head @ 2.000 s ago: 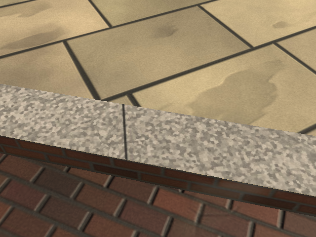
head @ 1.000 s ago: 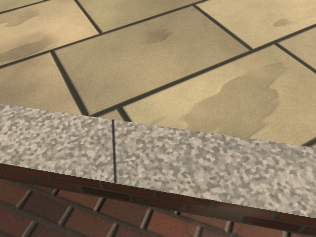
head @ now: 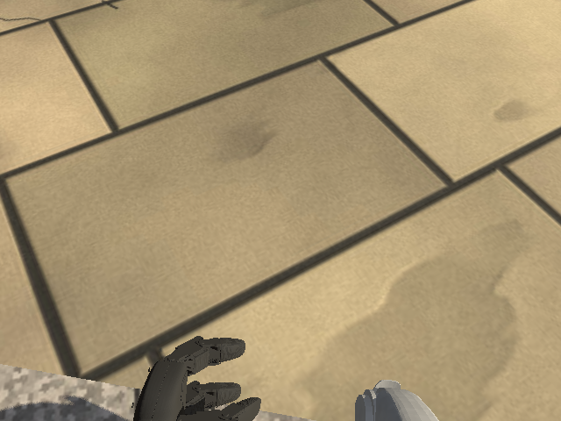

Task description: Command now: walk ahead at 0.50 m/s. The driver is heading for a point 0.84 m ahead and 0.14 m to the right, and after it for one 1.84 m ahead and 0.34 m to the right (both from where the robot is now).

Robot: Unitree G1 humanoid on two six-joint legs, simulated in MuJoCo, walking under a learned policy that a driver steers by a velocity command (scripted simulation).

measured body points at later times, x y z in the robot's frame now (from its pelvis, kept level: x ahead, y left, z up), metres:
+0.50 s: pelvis +0.30 -0.05 +0.16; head +0.33 -0.07 +0.61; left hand +0.23 +0.18 +0.03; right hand +0.50 -0.24 +0.04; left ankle +0.48 +0.06 -0.53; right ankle +0.18 -0.09 -0.58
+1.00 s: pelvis +0.59 -0.04 +0.16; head +0.61 -0.03 +0.61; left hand +0.77 +0.18 +0.04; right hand +0.54 -0.28 +0.02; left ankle +0.49 +0.02 -0.58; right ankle +0.76 -0.19 -0.53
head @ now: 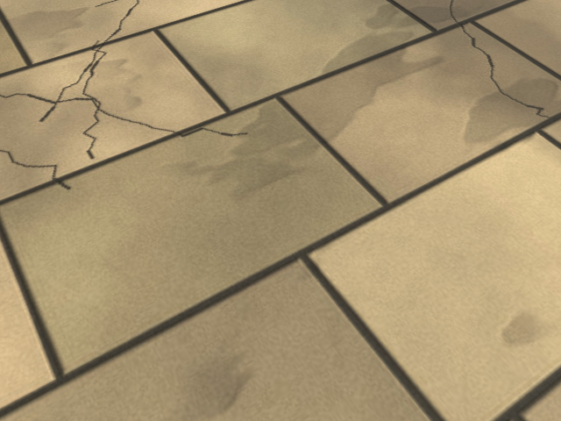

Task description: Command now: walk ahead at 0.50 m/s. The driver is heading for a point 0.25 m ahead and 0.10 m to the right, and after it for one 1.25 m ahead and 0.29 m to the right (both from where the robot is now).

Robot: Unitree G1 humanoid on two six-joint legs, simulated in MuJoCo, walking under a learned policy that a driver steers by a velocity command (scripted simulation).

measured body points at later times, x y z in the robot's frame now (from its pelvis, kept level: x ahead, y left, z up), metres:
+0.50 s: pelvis +0.18 -0.04 +0.00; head +0.19 -0.05 +0.45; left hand +0.21 +0.20 -0.14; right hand +0.24 -0.27 -0.15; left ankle +0.21 +0.10 -0.72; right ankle +0.22 -0.10 -0.74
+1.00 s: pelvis +0.21 -0.01 +0.00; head +0.21 -0.01 +0.45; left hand +0.20 +0.21 -0.16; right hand +0.20 -0.23 -0.16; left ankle +0.20 +0.09 -0.74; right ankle +0.22 -0.10 -0.74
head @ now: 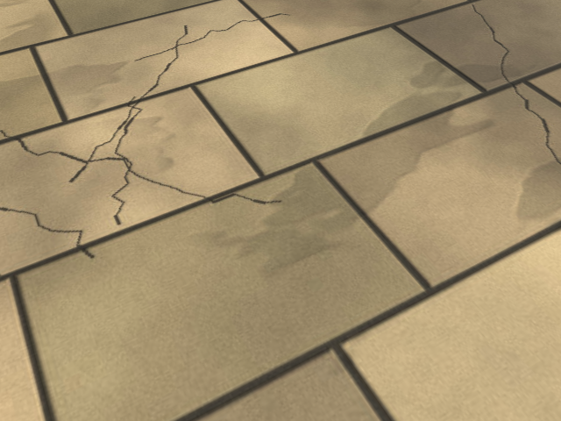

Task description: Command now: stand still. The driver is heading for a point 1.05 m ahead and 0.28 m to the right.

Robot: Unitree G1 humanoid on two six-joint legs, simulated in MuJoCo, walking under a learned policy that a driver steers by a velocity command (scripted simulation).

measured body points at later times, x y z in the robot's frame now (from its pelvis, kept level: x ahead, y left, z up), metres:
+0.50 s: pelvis +0.01 +0.00 +0.00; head +0.00 +0.00 +0.45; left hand -0.02 +0.21 -0.16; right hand -0.03 -0.21 -0.17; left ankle -0.01 +0.11 -0.74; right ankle +0.02 -0.09 -0.74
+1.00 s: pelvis +0.14 +0.03 +0.00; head +0.16 +0.04 +0.45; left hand +0.28 +0.26 -0.14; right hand +0.01 -0.18 -0.14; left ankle +0.02 +0.11 -0.74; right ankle +0.26 -0.10 -0.69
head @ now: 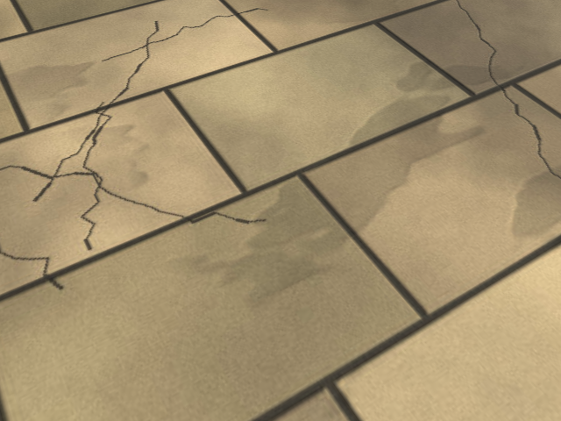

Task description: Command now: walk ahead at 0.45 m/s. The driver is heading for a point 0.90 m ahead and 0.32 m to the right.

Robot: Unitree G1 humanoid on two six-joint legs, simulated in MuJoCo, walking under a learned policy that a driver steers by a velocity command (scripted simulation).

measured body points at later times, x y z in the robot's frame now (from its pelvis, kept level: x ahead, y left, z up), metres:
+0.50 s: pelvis +0.28 -0.04 +0.00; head +0.31 -0.05 +0.45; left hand +0.21 +0.19 -0.14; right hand +0.41 -0.27 -0.13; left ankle +0.43 +0.11 -0.68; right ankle +0.23 -0.10 -0.74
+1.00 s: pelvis +0.57 -0.01 +0.00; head +0.59 +0.00 +0.45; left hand +0.72 +0.22 -0.13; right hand +0.51 -0.25 -0.14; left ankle +0.55 +0.07 -0.74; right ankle +0.62 -0.16 -0.66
